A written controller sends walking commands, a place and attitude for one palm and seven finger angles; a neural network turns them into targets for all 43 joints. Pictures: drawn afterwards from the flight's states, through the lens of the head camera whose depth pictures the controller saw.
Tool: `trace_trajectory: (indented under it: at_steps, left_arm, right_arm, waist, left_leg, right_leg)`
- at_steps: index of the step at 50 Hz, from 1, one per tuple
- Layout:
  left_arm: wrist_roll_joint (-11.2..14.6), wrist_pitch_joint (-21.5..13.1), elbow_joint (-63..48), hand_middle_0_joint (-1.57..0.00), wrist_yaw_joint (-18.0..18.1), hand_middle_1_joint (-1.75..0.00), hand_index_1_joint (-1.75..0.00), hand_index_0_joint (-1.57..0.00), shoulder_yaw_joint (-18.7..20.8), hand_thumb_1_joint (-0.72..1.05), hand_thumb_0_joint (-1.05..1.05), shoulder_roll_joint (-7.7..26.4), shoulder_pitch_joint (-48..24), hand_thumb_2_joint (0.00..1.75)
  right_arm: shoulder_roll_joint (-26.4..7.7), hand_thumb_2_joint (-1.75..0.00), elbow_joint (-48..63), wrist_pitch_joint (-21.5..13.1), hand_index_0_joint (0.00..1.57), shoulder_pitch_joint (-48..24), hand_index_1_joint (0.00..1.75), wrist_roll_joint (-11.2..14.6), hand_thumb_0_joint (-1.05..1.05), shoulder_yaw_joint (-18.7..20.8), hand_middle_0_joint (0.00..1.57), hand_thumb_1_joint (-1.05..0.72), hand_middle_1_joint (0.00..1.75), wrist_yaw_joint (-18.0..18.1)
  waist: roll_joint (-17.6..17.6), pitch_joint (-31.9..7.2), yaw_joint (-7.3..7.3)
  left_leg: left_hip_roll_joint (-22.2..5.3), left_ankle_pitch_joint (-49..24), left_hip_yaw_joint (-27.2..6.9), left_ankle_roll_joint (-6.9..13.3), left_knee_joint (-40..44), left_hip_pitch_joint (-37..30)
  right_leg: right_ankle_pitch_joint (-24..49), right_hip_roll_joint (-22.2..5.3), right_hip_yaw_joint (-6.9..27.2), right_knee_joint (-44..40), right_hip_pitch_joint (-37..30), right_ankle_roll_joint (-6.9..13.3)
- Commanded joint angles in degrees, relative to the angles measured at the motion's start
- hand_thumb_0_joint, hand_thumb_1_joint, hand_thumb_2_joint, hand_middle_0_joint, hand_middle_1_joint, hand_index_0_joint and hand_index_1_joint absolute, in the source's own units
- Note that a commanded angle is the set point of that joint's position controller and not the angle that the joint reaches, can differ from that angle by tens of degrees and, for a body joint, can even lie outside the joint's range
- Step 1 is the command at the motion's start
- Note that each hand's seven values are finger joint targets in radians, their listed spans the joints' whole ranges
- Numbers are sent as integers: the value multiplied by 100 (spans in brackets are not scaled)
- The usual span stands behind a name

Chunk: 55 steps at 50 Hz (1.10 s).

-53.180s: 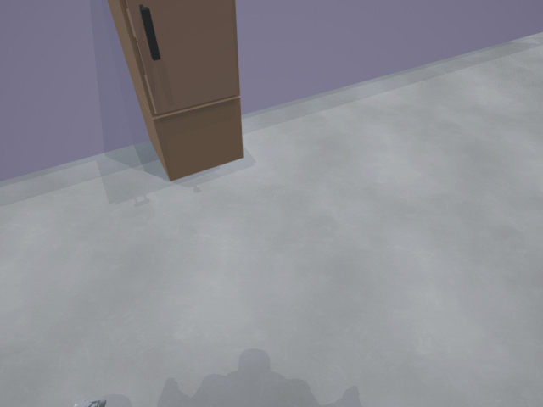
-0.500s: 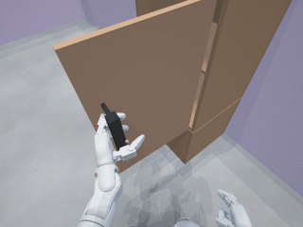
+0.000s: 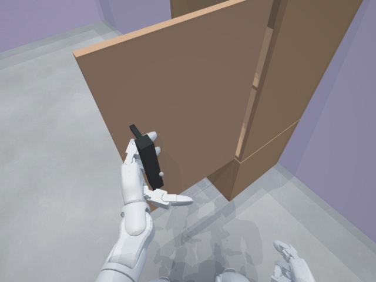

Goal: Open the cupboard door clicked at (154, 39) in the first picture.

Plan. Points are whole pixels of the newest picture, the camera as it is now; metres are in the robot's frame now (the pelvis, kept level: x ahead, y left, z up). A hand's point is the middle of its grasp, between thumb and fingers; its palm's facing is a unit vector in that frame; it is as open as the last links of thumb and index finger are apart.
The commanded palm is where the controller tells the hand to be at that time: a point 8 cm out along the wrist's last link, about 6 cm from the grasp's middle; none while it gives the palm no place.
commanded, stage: slide the hand sideways off the handle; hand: left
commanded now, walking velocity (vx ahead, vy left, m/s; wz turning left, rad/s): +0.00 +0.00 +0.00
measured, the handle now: (146, 158) +0.37 +0.12 +0.05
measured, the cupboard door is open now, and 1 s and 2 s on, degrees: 87 88 88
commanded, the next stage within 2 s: draw the hand back to the body in 1.26 s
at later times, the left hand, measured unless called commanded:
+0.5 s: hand (154, 187) +0.29 +0.09 +0.06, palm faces -0.23 -0.97 +0.01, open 16.1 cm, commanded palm +0.27 +0.15 +0.06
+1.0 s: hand (127, 213) +0.24 +0.13 +0.05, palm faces -0.18 -0.98 -0.03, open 16.3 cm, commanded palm +0.22 +0.20 +0.06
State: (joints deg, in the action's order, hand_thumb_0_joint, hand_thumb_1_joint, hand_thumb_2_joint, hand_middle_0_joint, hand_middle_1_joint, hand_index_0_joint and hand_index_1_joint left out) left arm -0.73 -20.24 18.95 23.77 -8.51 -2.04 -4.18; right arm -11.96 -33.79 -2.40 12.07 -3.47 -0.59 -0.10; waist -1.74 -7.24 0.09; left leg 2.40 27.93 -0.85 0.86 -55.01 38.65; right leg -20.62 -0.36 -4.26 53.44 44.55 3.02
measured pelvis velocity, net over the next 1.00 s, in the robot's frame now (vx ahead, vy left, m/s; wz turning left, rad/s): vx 0.02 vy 0.02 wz -0.01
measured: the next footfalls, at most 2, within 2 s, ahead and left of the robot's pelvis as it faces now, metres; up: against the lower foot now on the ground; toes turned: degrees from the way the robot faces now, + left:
none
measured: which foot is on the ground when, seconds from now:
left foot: down 0.00-1.00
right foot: down 0.00-1.00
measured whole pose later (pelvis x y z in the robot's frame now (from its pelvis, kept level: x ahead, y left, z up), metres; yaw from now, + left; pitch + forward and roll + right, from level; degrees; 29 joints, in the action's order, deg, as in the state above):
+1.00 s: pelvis +0.02 +0.02 -0.02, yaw +0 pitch +13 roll -1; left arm 8.0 -14.0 -10.0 -9.5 -4.7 10.4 22.0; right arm -12.9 -23.2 -6.4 15.0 0.7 -2.2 1.1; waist -2.3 -8.3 -0.2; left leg 2.8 33.2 -0.5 2.8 -61.7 41.5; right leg -25.0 -0.8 -4.0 58.8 47.0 1.1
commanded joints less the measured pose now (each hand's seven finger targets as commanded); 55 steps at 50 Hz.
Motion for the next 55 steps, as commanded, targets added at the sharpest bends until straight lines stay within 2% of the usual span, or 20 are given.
trace_trajectory:
  at_steps: [1, 3, 4, 5, 6, 7, 9, 11, 14, 16, 20, 24, 29, 31, 33, 44, 48, 51, 54, 55]
  left_arm:
    - [-81, -277, -1229, -15, 204, -30, -30, -15, -59, -50, 0, -351, -1828, 30]
    - [-113, -259, -1166, -15, 229, -30, -30, -15, -102, -50, 0, -402, -1742, 30]
    - [-835, -419, -1169, -15, -919, -30, -30, -15, -1176, -50, 0, 171, -1751, 30]
    - [-643, -568, -1364, -15, -1519, -30, -30, -15, -683, -50, 0, 596, -2064, 30]
    - [-519, -625, -1513, -15, -1988, -30, -30, -15, -675, -50, 0, 726, -2090, 30]
    - [-364, -625, -1589, -15, -2431, -30, -30, -15, -755, -50, 0, 707, -2183, 30]
    - [237, -342, -1353, -15, -3228, -30, -30, -15, -869, -50, 0, 530, -2060, 30]
    - [878, -42, -1384, -15, -3506, -30, -30, -15, -608, -50, 0, 376, -1920, 30]
    - [1136, 152, -1472, -15, -3317, -30, -30, -15, -90, -50, 0, 521, -1394, 30]
    - [1019, 127, -1599, -15, -3090, -30, -30, -15, 159, -50, 0, 747, -1037, 30]
    - [707, 30, -2085, -15, -2834, -30, -30, -15, 99, -50, 0, 738, -367, 30]
    - [613, 54, -2684, -15, -2778, -30, -30, -15, 238, -50, 0, 944, 429, 30]
    - [508, 140, -3369, -15, -2725, -30, -30, -15, 110, -50, 0, 958, 928, 30]
    - [544, 131, -3608, -15, -2720, -30, -30, -15, 170, -50, 0, 1078, 922, 30]
    - [571, 75, -3846, -15, -2764, -30, -30, -15, 142, -50, 0, 1041, 1172, 30]
    - [856, 224, -4196, -15, -3298, -30, -30, -15, 376, -50, 0, 1307, 2129, 30]
    - [965, 273, -4136, -15, -3352, -30, -30, -15, 815, -50, 0, 1621, 2293, 30]
    - [1078, 204, -4390, -15, -3425, -30, -30, -15, 981, -50, 0, 1722, 2559, 30]
    - [1212, 154, -4316, -15, -3565, -30, -30, -15, 1141, -50, 0, 1806, 2796, 30]
    - [1237, 128, -4344, -15, -3611, -30, -30, -15, 1150, -50, 0, 1827, 2751, 30]
  right_arm:
    - [-536, -90, 857, -277, 20, -387, 30, 1, 0, 180, 20, -90, 30, 51]
    - [-522, -90, 839, -277, 20, -410, 30, 2, 0, 179, 20, -90, 30, 40]
    - [-729, -90, 713, -325, 20, -34, 30, 32, 0, 172, 20, -90, 30, 33]
    - [-717, -90, 837, -347, 20, 2, 30, 96, 0, 212, 20, -90, 30, 72]
    - [-742, -90, 917, -355, 20, -17, 30, 136, 0, 208, 20, -90, 30, 110]
    - [-709, -90, 973, -397, 20, -46, 30, 212, 0, 190, 20, -90, 30, 138]
    - [-734, -90, 1110, -462, 20, -52, 30, 385, 0, 121, 20, -90, 30, 190]
    - [-759, -90, 1239, -536, 20, -151, 30, 496, 0, 74, 20, -90, 30, 235]
    - [-781, -90, 1277, -614, 20, -134, 30, 495, 0, 76, 20, -90, 30, 215]
    - [-792, -90, 1332, -631, 20, -118, 30, 451, 0, 93, 20, -90, 30, 151]
    - [-759, -90, 1479, -609, 20, -49, 30, 394, 0, 151, 20, -90, 30, 17]
    - [-744, -90, 1655, -532, 20, -30, 30, 384, 0, 183, 20, -90, 30, -36]
    - [-707, -90, 1793, -480, 20, 16, 30, 392, 0, 178, 20, -90, 30, -17]
    - [-731, -90, 1813, -496, 20, 10, 30, 392, 0, 167, 20, -90, 30, 30]
    - [-693, -90, 1824, -555, 20, 34, 30, 383, 0, 168, 20, -90, 30, 57]
    - [-751, -90, 1927, -696, 20, 131, 30, 435, 0, 162, 20, -90, 30, 172]
    - [-772, -90, 1968, -680, 20, 115, 30, 426, 0, 146, 20, -90, 30, 213]
    - [-773, -90, 2020, -711, 20, 80, 30, 436, 0, 159, 20, -90, 30, 222]
    - [-791, -90, 1995, -721, 20, 133, 30, 457, 0, 171, 20, -90, 30, 245]
    - [-800, -90, 1990, -736, 20, 99, 30, 461, 0, 162, 20, -90, 30, 251]
  waist:
    - [594, -1394, 163]
    - [474, -1396, 146]
    - [774, -1257, 621]
    - [657, -1497, 482]
    - [419, -1658, 424]
    - [234, -1640, 424]
    - [278, -1325, 504]
    - [429, -1196, 397]
    - [477, -1160, 175]
    - [474, -1143, 25]
    - [399, -1276, -4]
    - [366, -1443, -107]
    - [140, -1241, 9]
    - [290, -1214, 79]
    - [115, -1316, 59]
    - [55, -1243, 102]
    - [279, -1155, 54]
    - [45, -1309, -36]
    - [250, -1198, 33]
    - [96, -1110, 40]
  left_leg:
    - [-45, -682, -84, -21, 815, 129]
    - [-61, -707, -71, -37, 821, 75]
    - [-103, -716, -59, 78, 660, -2]
    - [-71, -725, -92, 101, 619, 124]
    - [-50, -773, -70, 103, 608, 75]
    - [-33, -730, -83, 93, 642, -30]
    - [-28, -498, -157, 108, 778, -143]
    - [-22, -411, -221, 79, 926, -123]
    - [-34, -539, -277, -8, 1018, -111]
    - [-33, -716, -271, -34, 1000, -26]
    - [-94, -1127, -219, -88, 885, -131]
    - [-122, -1538, -171, -132, 815, -155]
    - [-164, -1710, -202, -165, 684, -193]
    - [-160, -1589, -249, -144, 630, -99]
    - [-156, -1713, -272, -181, 580, -185]
    - [-127, -1841, -299, -220, 373, -52]
    - [-80, -1468, -228, -142, 324, 264]
    - [-68, -1609, -217, -147, 301, 230]
    - [-65, -1416, -161, -106, 232, 373]
    - [-62, -1333, -171, -111, 241, 411]
  right_leg:
    - [276, -73, 363, -843, -1514, -103]
    - [311, -69, 332, -808, -1432, -102]
    - [704, -98, 476, -732, -1285, -112]
    - [833, -141, 494, -654, -1455, -79]
    - [922, -150, 554, -601, -1595, -54]
    - [865, -147, 545, -618, -1549, -57]
    - [514, -86, 496, -789, -1432, -69]
    - [183, -54, 410, -905, -1477, -70]
    - [163, -41, 216, -768, -1396, -74]
    - [267, -42, 200, -659, -1411, -46]
    - [650, -35, 166, -440, -1332, -31]
    - [1010, -13, 185, -317, -1505, -14]
    - [1064, 10, 154, -223, -1248, -32]
    - [980, 34, 154, -207, -1218, -34]
    - [1038, 25, 146, -144, -1180, -41]
    - [1074, 49, 108, -37, -1022, -83]
    - [986, 54, 169, -85, -1199, -80]
    - [1069, 60, 192, -44, -1291, -50]
    - [1053, 69, 244, -129, -1322, -95]
    - [952, 66, 243, -124, -1269, -84]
